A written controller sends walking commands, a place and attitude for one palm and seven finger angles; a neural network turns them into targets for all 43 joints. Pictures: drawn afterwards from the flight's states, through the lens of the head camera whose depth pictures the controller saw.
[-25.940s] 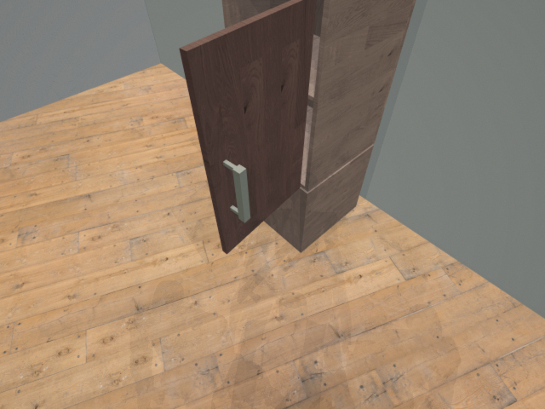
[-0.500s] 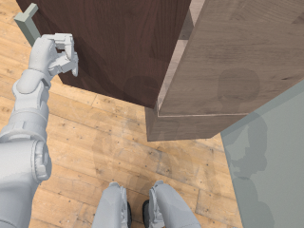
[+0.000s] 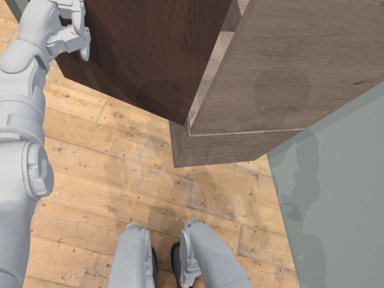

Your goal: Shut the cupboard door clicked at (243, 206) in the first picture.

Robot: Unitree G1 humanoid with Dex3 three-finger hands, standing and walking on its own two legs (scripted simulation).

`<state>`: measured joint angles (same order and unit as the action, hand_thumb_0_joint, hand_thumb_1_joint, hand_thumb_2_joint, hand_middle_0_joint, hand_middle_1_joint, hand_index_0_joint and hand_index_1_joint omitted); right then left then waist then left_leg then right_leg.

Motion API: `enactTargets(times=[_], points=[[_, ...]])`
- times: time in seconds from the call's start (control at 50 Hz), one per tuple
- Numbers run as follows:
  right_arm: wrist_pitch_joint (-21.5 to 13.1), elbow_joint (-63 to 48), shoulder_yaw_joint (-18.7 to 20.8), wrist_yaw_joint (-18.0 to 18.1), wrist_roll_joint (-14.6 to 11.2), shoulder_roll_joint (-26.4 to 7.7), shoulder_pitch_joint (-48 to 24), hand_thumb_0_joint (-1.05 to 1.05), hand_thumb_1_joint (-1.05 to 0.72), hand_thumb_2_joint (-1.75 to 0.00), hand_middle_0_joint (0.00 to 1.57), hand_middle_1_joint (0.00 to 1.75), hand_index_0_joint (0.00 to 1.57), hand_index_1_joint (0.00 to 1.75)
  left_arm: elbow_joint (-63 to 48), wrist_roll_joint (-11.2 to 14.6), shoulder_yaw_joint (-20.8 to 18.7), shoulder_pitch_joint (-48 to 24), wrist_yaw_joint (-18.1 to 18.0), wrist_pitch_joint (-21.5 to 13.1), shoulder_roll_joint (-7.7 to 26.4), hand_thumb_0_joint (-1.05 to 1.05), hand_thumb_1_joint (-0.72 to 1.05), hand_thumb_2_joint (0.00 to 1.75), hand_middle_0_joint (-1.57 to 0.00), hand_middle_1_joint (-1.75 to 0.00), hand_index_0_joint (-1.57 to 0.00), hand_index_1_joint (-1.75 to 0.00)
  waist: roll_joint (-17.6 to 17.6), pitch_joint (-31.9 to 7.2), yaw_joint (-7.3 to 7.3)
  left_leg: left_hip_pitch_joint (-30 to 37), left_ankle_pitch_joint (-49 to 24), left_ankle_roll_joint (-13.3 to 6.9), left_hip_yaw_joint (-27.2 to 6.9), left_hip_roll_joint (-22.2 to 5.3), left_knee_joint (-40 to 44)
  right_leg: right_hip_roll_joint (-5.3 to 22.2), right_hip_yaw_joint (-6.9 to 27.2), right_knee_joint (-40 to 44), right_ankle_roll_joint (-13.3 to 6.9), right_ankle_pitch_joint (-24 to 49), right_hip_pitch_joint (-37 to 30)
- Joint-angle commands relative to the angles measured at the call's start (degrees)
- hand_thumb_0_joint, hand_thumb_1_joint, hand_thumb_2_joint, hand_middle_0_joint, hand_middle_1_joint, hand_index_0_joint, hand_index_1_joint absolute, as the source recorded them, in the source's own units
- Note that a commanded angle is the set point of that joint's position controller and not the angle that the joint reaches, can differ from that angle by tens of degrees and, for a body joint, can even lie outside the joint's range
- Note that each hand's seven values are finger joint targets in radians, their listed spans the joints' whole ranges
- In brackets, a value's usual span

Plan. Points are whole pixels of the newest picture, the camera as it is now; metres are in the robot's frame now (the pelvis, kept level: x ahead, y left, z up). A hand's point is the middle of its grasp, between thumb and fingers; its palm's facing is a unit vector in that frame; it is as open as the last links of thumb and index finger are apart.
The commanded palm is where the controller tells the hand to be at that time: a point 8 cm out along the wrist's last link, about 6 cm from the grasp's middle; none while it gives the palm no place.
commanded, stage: pull the fist back off the door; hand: left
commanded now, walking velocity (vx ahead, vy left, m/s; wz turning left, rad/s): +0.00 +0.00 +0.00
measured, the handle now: (33, 11) +0.62 +0.23 +0.07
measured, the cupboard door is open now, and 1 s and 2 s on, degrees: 62 60 60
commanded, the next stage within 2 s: draw the hand back to the body in 0.88 s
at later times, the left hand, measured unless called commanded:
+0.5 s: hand (89, 43) +0.55 +0.14 +0.07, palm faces +0.21 -0.98 -0.04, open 3.1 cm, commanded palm +0.49 +0.16 +0.07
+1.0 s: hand (99, 80) +0.48 +0.12 +0.06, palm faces +0.20 -0.98 -0.04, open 3.1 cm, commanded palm +0.44 +0.16 +0.07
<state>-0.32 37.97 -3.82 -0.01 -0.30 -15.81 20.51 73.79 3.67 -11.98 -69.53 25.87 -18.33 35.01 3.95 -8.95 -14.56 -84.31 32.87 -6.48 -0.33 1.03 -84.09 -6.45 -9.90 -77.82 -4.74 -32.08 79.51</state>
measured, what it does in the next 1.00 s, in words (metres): stands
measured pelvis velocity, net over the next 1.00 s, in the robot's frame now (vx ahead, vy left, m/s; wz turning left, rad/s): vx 0.02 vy -0.02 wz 0.05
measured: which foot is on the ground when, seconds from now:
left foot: down 0.00-1.00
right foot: down 0.00-1.00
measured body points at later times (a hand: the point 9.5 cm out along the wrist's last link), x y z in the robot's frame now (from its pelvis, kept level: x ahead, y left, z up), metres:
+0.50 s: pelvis +0.02 -0.01 +0.03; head +0.17 +0.01 +0.46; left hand +0.53 +0.19 +0.08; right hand +0.01 -0.26 -0.08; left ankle +0.04 +0.05 -0.58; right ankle +0.03 -0.08 -0.58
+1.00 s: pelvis +0.02 -0.02 +0.04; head +0.15 -0.01 +0.47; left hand +0.46 +0.17 +0.07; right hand +0.11 -0.28 -0.09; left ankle +0.04 +0.05 -0.58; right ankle +0.03 -0.08 -0.58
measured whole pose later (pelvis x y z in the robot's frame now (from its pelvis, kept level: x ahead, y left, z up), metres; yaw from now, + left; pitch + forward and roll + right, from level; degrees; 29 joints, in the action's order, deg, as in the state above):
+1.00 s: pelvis +0.02 -0.02 +0.04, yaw +3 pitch +26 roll -2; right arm 4.8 36.2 0.7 -4.5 2.2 -13.5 13.2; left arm 62.7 0.9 -12.4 -42.1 -9.7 -34.7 11.8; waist 2.0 -11.1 -7.3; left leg -69.2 31.3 -4.4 2.3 2.3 -74.2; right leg -5.7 -6.1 -72.4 -5.9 -32.1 66.8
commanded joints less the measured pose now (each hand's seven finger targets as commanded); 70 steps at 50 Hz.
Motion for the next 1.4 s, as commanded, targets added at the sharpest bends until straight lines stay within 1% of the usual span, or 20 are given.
enactTargets(times=[0.0,0.02,0.06,0.1,0.14,0.18,0.24,0.34,0.42,0.48,0.52,0.6,0.64,0.74,0.88,0.98,1.06,1.1,1.2,1.38], points=[[-1.0,-2.4,3.9,0.6,1.8,-12.5,15.6,0.00,-0.90,-0.90,0.20,0.30,0.20,0.30,-12.8,5.5,-13.3,-29.7,-10.7,-1.8,7.9,0.00,0.90,0.90,-1.30,-1.50,-1.30,-1.50,15.0,-33.7,-0.60,43.4,-24.2,5.8,-16.4,-5.0,12.0,2.4,6.5,7.4,1.7,13.2,1.0],[-0.8,-2.9,4.0,-0.6,2.1,-12.2,14.5,0.00,-0.90,-0.90,0.20,0.30,0.20,0.30,-10.7,4.0,-9.4,-24.6,-15.7,-1.1,3.6,0.00,0.90,0.90,-1.30,-1.50,-1.30,-1.50,14.0,-33.6,-0.71,43.1,-24.4,6.6,-16.6,-5.2,12.8,2.3,6.4,7.8,2.1,13.0,0.0],[-0.6,-3.0,4.6,-2.0,3.2,-11.6,14.7,0.00,-0.90,-0.90,0.20,0.30,0.20,0.30,-11.3,3.6,-9.7,-22.7,-21.9,-1.8,-0.5,0.00,0.90,0.90,-1.30,-1.50,-1.30,-1.50,12.0,-33.7,-0.68,43.8,-24.7,7.3,-17.1,-5.4,13.4,2.5,6.1,7.7,2.6,13.2,0.1],[-0.3,-3.6,5.2,-3.8,4.3,-10.8,15.0,0.00,-0.90,-0.90,0.20,0.30,0.20,0.30,-15.9,1.6,-11.1,-19.5,-30.2,-4.3,-2.4,0.00,0.90,0.90,-1.30,-1.50,-1.30,-1.50,12.5,-36.9,1.43,44.2,-27.6,7.5,-15.0,-5.1,13.4,2.3,6.5,8.5,2.9,14.7,-3.6],[0.1,-3.1,6.0,-5.6,5.2,-10.3,15.1,0.00,-0.90,-0.90,0.20,0.30,0.20,0.30,-18.6,-3.9,-8.3,-18.1,-37.1,-7.8,-4.9,0.00,0.90,0.90,-1.30,-1.50,-1.30,-1.50,12.8,-37.8,1.10,46.6,-30.7,8.4,-15.6,-5.9,13.0,2.0,6.4,8.3,3.1,15.7,-2.5],[1.3,-2.0,6.7,-7.0,5.7,-10.5,15.8,0.00,-0.90,-0.90,0.20,0.30,0.20,0.30,-17.7,-8.4,-7.2,-17.1,-39.9,-10.0,-4.0,0.00,0.90,0.90,-1.30,-1.50,-1.30,-1.50,10.9,-35.5,0.25,44.7,-30.1,8.1,-14.5,-5.7,13.0,1.9,6.7,9.2,3.2,15.8,-4.4],[2.2,-1.9,7.3,-7.2,5.4,-10.5,15.8,0.00,-0.90,-0.90,0.20,0.30,0.20,0.30,-21.0,-10.0,-6.9,-19.0,-39.0,-13.3,-2.4,0.00,0.90,0.90,-1.30,-1.50,-1.30,-1.50,9.0,-37.7,-0.17,42.1,-28.5,6.6,-11.6,-4.4,13.0,1.8,8.0,10.6,3.0,18.1,-11.7],[2.4,-2.1,6.9,-6.2,4.3,-9.7,13.7,0.00,-0.90,-0.90,0.20,0.30,0.20,0.30,-19.5,-5.1,-11.1,-14.0,-35.8,-16.0,-0.5,0.00,0.90,0.90,-1.30,-1.50,-1.30,-1.50,6.4,-36.9,1.98,36.5,-25.0,5.4,-7.9,-2.5,14.7,1.9,10.1,12.8,3.1,20.7,-21.6],[3.2,-2.7,6.7,-6.4,3.9,-8.6,12.1,0.00,-0.90,-0.90,0.20,0.30,0.20,0.30,-14.3,-5.3,-7.9,-3.1,-34.8,-15.8,-5.4,0.00,0.90,0.90,-1.30,-1.50,-1.30,-1.50,3.2,-29.4,2.87,31.6,-22.8,4.7,-5.5,-1.9,15.5,2.4,11.4,14.7,3.5,21.9,-24.5],[3.7,-3.7,7.1,-6.6,3.3,-8.1,10.8,0.00,-0.90,-0.90,0.20,0.30,0.20,0.30,-15.3,-3.7,-4.4,3.8,-33.1,-16.2,-11.2,0.00,0.90,0.90,-1.30,-1.50,-1.30,-1.50,2.2,-29.3,4.10,32.6,-24.0,4.8,-4.7,-1.5,16.2,2.6,11.7,15.3,3.5,24.5,-26.5],[4.0,-3.9,7.4,-6.3,2.9,-8.1,10.2,0.00,-0.90,-0.90,0.20,0.30,0.20,0.30,-16.0,-2.1,-4.1,5.6,-32.0,-16.4,-12.2,0.00,0.90,0.90,-1.30,-1.50,-1.30,-1.50,-1.5,-27.1,3.98,30.1,-22.2,4.5,-4.2,-1.2,16.4,3.0,12.7,16.3,3.9,25.2,-29.0],[3.9,-4.2,8.0,-5.7,2.5,-7.6,8.2,0.00,-0.90,-0.90,0.20,0.30,0.20,0.30,-21.1,0.0,-1.5,4.5,-31.5,-18.7,-15.9,0.00,0.90,0.90,-1.30,-1.50,-1.30,-1.50,-1.0,-27.0,4.00,31.0,-21.2,4.3,-3.7,-0.7,16.2,3.6,13.5,16.8,4.2,25.2,-29.1],[3.7,-3.9,8.2,-5.3,2.7,-7.5,7.4,0.00,-0.90,-0.90,0.20,0.30,0.20,0.30,-25.9,-0.5,0.3,0.7,-32.2,-21.1,-16.4,0.00,0.90,0.90,-1.30,-1.50,-1.30,-1.50,0.0,-28.2,3.23,33.0,-21.6,4.1,-3.7,-0.6,15.5,3.7,13.4,16.1,4.3,25.7,-27.9],[3.4,-3.4,8.6,-5.2,3.1,-7.4,5.3,0.00,-0.90,-0.90,0.20,0.30,0.20,0.30,-30.9,-2.4,0.3,3.6,-34.7,-24.8,-15.6,0.00,0.90,0.90,-1.30,-1.50,-1.30,-1.50,4.0,-34.3,5.47,39.4,-25.7,4.7,-4.1,-0.6,14.9,3.5,12.5,14.1,4.4,27.3,-26.7],[4.8,-3.7,7.7,-4.0,2.6,-6.9,2.6,0.00,-0.90,-0.90,0.20,0.30,0.20,0.30,-21.1,-3.8,-1.1,5.9,-36.5,-20.2,-14.5,0.00,0.90,0.90,-1.30,-1.50,-1.30,-1.50,-2.7,-26.2,4.74,29.2,-17.8,4.0,-2.9,0.1,15.4,4.5,15.0,16.8,6.0,23.6,-29.6],[3.9,-4.7,7.5,-3.6,2.4,-6.5,1.6,0.00,-0.90,-0.90,0.20,0.30,0.20,0.30,-23.9,-1.4,-0.8,6.4,-34.8,-21.3,-15.9,0.00,0.90,0.90,-1.30,-1.50,-1.30,-1.50,-1.4,-30.8,5.96,30.8,-19.5,4.3,-2.9,0.1,15.6,4.5,14.9,16.0,5.5,25.7,-32.0],[3.9,-7.3,7.8,-3.7,1.3,-6.8,1.3,0.00,-0.90,-0.90,0.20,0.30,0.20,0.30,-36.0,0.0,-1.9,16.2,-32.6,-21.1,-13.1,0.00,0.90,0.90,-1.30,-1.50,-1.30,-1.50,0.5,-38.7,10.07,40.3,-25.3,4.6,-2.7,-0.2,19.6,4.0,14.3,17.6,5.6,31.0,-38.7],[4.3,-8.5,7.6,-3.5,0.4,-6.6,1.0,0.00,-0.90,-0.90,0.20,0.30,0.20,0.30,-39.3,0.7,-0.6,23.1,-31.5,-18.2,-14.1,0.00,0.90,0.90,-1.30,-1.50,-1.30,-1.50,-0.4,-35.3,11.08,42.0,-25.6,4.6,-2.1,-0.3,22.4,3.9,14.0,20.3,5.6,31.5,-41.2],[4.4,-10.6,6.7,-1.4,-1.6,-6.1,-0.7,0.00,-0.90,-0.90,0.20,0.30,0.20,0.30,-45.5,4.6,0.2,31.7,-29.7,-10.9,-14.9,0.00,0.90,0.90,-1.30,-1.50,-1.30,-1.50,-9.6,-21.2,10.61,37.8,-17.5,3.7,-1.2,-0.3,28.2,5.4,17.5,29.6,7.2,25.0,-47.4],[0.9,-11.2,6.2,0.7,-2.4,-5.8,-4.8,0.00,-0.90,-0.90,0.20,0.30,0.20,0.30,-56.6,6.1,3.9,42.9,-26.1,-11.1,-15.8,0.00,0.90,0.90,-1.30,-1.50,-1.30,-1.50,-1.1,-14.0,11.94,52.0,-18.5,3.8,-2.4,-0.7,36.1,4.4,12.6,33.7,4.4,20.4,-46.3]])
